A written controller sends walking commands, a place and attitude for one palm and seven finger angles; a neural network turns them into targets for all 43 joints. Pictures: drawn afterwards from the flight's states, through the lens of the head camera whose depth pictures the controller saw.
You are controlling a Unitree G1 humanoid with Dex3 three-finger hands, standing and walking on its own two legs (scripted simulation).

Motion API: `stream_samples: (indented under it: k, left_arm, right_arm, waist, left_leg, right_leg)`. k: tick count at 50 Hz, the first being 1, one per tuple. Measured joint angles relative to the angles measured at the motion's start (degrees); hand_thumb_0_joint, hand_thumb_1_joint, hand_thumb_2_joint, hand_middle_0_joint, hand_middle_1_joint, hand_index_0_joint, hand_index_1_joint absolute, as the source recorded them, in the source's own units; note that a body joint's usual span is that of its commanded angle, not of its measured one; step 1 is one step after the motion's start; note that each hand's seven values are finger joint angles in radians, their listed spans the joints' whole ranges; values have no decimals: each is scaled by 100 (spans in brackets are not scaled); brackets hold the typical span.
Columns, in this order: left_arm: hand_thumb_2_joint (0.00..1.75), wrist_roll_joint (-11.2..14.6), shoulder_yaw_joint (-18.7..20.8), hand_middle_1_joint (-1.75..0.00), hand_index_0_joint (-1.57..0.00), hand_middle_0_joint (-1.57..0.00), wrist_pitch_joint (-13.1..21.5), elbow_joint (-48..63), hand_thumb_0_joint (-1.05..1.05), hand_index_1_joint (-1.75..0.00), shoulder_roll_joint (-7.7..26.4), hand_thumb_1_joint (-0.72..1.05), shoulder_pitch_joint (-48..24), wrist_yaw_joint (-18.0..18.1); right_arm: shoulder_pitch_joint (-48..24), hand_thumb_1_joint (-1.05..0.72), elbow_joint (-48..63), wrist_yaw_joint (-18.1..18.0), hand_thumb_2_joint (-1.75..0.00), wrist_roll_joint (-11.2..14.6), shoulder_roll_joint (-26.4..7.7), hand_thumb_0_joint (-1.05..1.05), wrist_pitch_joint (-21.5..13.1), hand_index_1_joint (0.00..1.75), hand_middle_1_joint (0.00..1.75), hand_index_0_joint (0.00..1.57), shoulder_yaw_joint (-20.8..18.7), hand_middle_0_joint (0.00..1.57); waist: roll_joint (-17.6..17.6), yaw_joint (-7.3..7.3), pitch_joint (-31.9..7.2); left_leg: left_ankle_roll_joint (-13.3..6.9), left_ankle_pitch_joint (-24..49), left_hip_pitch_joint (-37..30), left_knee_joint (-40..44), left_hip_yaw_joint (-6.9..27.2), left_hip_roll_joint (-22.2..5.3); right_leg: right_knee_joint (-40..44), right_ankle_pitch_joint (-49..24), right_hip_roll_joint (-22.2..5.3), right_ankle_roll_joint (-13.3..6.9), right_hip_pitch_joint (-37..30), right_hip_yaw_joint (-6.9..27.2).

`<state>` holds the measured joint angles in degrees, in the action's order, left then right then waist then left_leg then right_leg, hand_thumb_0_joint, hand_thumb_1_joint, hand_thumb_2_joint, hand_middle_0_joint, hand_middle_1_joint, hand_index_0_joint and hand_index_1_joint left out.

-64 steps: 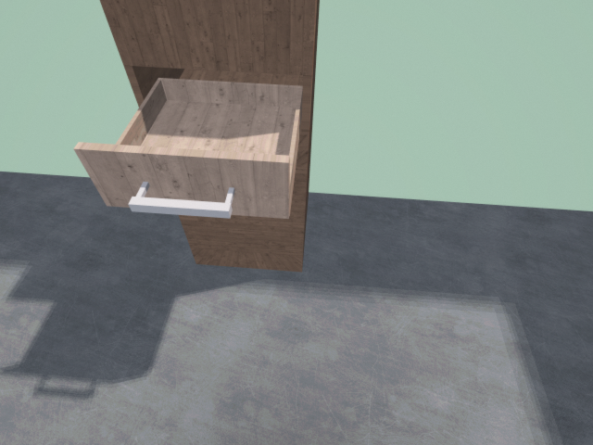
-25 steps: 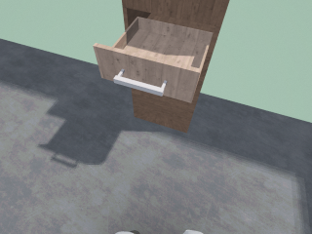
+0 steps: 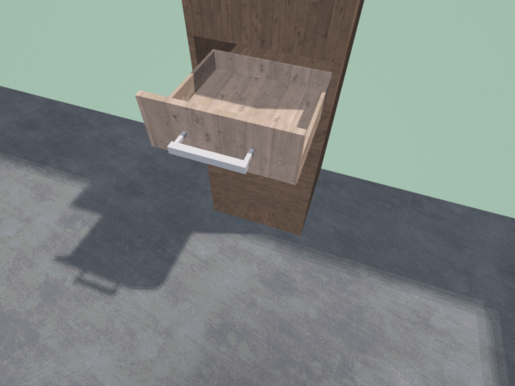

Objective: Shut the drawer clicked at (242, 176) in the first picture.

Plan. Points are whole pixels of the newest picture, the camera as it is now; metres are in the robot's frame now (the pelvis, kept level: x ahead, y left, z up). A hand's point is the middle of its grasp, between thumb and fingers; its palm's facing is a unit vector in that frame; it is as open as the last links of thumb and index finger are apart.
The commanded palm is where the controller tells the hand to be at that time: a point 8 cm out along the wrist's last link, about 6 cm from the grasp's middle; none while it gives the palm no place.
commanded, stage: turn or walk to find it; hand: left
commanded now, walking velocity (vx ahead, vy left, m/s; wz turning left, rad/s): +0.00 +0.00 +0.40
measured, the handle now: (211, 150) +0.58 +0.13 -0.01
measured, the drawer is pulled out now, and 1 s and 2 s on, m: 0.30 0.30 0.30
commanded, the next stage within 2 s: stand and wait in 0.10 s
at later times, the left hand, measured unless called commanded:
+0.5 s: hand out of the picture +0.00 +0.20 -0.17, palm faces +0.10 -0.97 -0.24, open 7.4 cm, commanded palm none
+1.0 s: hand out of the picture +0.06 +0.19 -0.17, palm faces +0.07 -0.97 -0.22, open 7.4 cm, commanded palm none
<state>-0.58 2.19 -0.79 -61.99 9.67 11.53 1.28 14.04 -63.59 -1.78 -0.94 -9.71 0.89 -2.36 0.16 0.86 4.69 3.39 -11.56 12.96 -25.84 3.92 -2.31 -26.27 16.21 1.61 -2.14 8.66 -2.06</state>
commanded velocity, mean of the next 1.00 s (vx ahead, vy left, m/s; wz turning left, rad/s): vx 0.00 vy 0.00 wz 0.03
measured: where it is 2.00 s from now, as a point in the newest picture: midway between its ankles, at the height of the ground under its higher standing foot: outside the picture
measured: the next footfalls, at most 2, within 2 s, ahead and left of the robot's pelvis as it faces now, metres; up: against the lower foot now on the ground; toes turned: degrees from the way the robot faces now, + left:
left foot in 1.92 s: +0.05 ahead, +0.12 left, +0.00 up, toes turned -12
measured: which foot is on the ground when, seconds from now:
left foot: down 0.00-1.00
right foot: down 0.00-1.00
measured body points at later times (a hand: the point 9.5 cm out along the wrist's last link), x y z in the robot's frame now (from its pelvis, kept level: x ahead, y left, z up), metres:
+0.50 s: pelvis +0.01 +0.00 +0.00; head +0.05 +0.00 +0.45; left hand +0.00 +0.25 -0.15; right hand +0.07 -0.23 -0.16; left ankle +0.03 +0.15 -0.74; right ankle -0.02 -0.09 -0.74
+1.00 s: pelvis +0.03 +0.00 +0.00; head +0.06 +0.00 +0.45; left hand +0.05 +0.24 -0.15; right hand +0.05 -0.24 -0.15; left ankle +0.03 +0.15 -0.74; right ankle -0.02 -0.09 -0.74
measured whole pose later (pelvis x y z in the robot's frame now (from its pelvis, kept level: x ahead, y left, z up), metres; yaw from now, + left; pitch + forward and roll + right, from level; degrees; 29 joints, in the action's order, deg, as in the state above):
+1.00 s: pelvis +0.03 +0.00 +0.00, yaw +2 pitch -1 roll +0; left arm -0.7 2.4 -0.1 -62.6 11.0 11.6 1.3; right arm 12.4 -64.0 -2.3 -0.9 -10.1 0.2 -1.4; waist 0.4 0.2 4.2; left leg 3.1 -12.6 9.9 -23.4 3.4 -2.2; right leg -22.0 16.9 1.1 -2.0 4.1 -3.6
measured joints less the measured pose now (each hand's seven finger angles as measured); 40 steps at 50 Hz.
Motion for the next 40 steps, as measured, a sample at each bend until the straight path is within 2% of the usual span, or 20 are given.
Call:
stream_samples:
  k: [4,7,10,14,18,28,40]
  left_arm:
    - [90,-14,68,-30,-20,-20,-41,123,1,-30,12,91,-63,11]
    - [90,-32,115,-30,-20,-20,-76,201,1,-30,40,91,-103,16]
    - [90,-30,153,-30,-20,-20,-101,240,1,-30,103,91,-136,34]
    - [90,-14,168,-30,-20,-20,-105,238,1,-30,186,91,-161,50]
    - [90,-28,140,-30,-20,-20,-47,172,1,-30,177,91,-43,30]
    - [90,-20,29,-30,-20,-20,-26,-156,1,-30,83,91,344,5]
    - [90,-15,-12,-30,-20,-20,45,-148,1,-30,20,91,181,-9]
  right_arm:
    - [44,-91,42,7,-90,6,39,0,57,30,30,19,-36,19]
    - [57,-91,89,17,-90,10,58,0,79,30,30,19,-69,19]
    - [29,-91,121,13,-90,-11,109,0,50,30,30,19,-61,19]
    - [-55,-91,167,-21,-90,-26,197,0,1,30,30,20,-6,19]
    - [-164,-93,171,-43,-90,-18,111,1,18,30,30,20,-12,20]
    - [-365,-92,163,-12,-90,13,6,0,-29,30,30,20,43,20]
    - [-317,-91,16,-38,-90,12,0,0,-57,30,30,20,98,20]
  waist:
    - [-14,12,40]
    - [-7,35,80]
    - [90,-13,103]
    - [127,-100,101]
    - [9,-149,75]
    - [-27,-164,4]
    - [21,-142,-2]
  left_leg:
    - [-28,-170,148,-334,102,40]
    - [-55,-329,257,-616,45,63]
    - [-138,-364,271,-677,34,166]
    - [-171,-262,268,-506,43,225]
    - [-133,-121,225,-266,100,206]
    - [-76,-95,-58,3,30,123]
    - [-33,-74,-212,187,-8,38]
  right_leg:
    - [-181,145,-24,2,29,-109]
    - [-371,290,-83,35,47,-218]
    - [-541,404,-194,97,95,-231]
    - [-502,375,-255,129,141,-245]
    - [-221,237,-228,105,64,-303]
    - [58,170,-154,56,-185,-233]
    - [317,87,-72,14,-351,-193]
